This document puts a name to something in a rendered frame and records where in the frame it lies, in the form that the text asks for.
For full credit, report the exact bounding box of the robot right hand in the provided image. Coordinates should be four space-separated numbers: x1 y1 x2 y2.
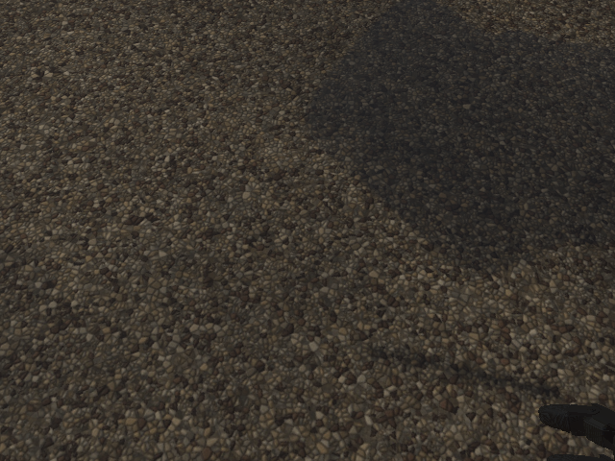
538 403 615 461

